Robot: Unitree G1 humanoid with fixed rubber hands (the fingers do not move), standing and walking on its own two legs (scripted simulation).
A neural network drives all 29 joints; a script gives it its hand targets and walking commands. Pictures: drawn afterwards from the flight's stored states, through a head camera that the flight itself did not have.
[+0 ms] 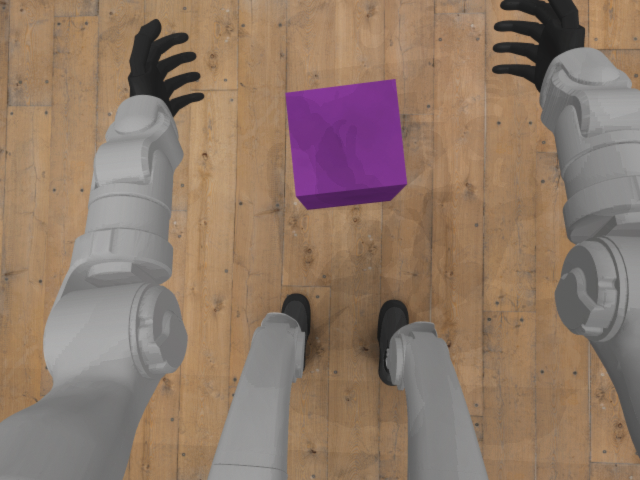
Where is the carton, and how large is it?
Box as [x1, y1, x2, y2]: [285, 79, 406, 209]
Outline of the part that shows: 395,79 285,93 295,192 298,199 307,209 390,200 406,184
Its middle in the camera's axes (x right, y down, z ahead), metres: +0.06 -0.19 +0.86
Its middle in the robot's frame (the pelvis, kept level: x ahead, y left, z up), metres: +0.56 +0.03 -0.54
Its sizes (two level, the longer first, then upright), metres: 0.210 0.200 0.250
